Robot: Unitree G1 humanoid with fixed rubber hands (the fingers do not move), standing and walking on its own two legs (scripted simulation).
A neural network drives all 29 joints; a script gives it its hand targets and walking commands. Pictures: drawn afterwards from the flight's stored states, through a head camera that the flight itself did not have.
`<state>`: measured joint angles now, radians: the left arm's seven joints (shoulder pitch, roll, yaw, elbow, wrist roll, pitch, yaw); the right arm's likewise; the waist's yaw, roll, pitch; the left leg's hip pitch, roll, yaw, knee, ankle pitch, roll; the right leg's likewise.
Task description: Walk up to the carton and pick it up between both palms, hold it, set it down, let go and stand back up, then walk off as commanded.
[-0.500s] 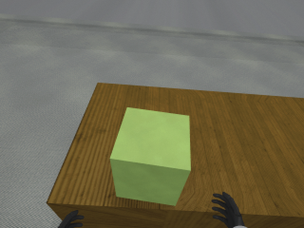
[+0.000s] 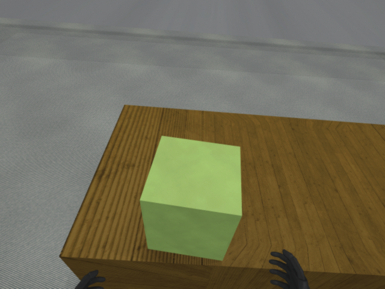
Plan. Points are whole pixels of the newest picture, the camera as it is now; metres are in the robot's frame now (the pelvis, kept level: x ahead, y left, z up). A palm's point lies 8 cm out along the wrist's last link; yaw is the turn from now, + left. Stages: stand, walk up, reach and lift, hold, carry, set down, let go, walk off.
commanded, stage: let go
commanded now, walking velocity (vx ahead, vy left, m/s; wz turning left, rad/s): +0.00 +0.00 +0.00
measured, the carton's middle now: (192, 199) +0.38 -0.01 -0.07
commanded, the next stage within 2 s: stand in 0.18 s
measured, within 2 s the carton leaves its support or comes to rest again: neither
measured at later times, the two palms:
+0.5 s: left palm out of the picture +0.11 +0.23 -0.11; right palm out of the picture +0.11 -0.29 -0.08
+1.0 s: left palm out of the picture +0.10 +0.23 -0.10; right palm out of the picture +0.09 -0.30 -0.09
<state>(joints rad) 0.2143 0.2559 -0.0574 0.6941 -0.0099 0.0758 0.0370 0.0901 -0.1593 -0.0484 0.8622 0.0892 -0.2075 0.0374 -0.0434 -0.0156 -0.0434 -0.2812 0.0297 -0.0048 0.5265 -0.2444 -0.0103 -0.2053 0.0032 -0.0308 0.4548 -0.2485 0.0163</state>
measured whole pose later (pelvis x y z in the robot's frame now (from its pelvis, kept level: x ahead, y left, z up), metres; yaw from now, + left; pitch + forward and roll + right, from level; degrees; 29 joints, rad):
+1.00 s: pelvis -0.02 +0.00 +0.00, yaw +0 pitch -2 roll -1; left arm 0.31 0.27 -0.06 0.69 0.03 -0.03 0.01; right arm 0.12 -0.32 -0.05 0.95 0.04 -0.04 0.00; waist -0.04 -0.01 -0.04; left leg -0.27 0.03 0.00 0.53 -0.22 0.00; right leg -0.21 0.00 -0.03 0.48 -0.24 0.01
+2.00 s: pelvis -0.02 +0.00 +0.00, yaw +0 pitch -2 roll -1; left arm 0.30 0.27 -0.06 0.74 0.02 -0.03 0.01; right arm 0.12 -0.32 -0.05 0.98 0.04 -0.04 0.00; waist -0.04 -0.01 -0.04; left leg -0.27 0.03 0.00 0.53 -0.21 0.00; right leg -0.21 0.00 -0.03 0.48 -0.23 0.01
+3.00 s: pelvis -0.12 -0.07 -0.02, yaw +0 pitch -6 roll +3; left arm 0.30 0.33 0.01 0.77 0.04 0.04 0.01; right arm 0.11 -0.41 -0.05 0.93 0.04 0.09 -0.02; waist -0.02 0.06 0.21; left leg -0.41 -0.09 -0.11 1.12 -0.44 0.02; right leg -0.27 0.01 -0.06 0.73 -0.37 -0.08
